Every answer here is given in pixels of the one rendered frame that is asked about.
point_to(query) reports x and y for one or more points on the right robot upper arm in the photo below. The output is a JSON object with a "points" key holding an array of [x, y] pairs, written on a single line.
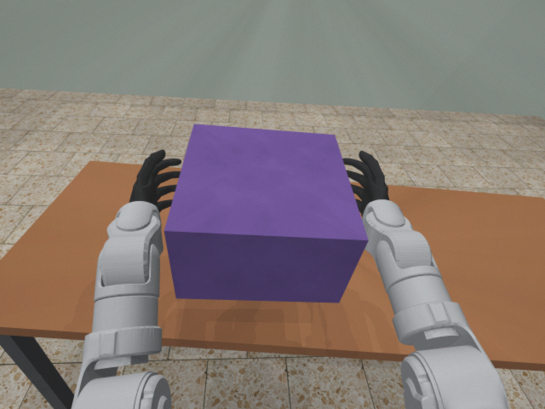
{"points": [[450, 378]]}

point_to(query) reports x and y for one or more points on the left robot upper arm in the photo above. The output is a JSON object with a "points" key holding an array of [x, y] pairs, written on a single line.
{"points": [[145, 390]]}

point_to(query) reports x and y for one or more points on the robot left forearm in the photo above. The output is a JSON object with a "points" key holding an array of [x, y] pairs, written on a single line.
{"points": [[125, 323]]}

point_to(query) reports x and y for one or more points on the carton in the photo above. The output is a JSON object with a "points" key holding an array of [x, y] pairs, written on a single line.
{"points": [[263, 215]]}

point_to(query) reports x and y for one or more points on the robot right hand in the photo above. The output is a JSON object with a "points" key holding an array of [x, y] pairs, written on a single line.
{"points": [[372, 180]]}

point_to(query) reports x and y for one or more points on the robot right forearm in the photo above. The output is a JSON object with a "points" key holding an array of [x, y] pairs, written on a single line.
{"points": [[424, 315]]}

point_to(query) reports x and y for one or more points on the robot left hand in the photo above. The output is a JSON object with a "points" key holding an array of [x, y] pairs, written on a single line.
{"points": [[145, 187]]}

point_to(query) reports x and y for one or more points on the table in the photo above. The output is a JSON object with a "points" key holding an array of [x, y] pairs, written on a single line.
{"points": [[489, 249]]}

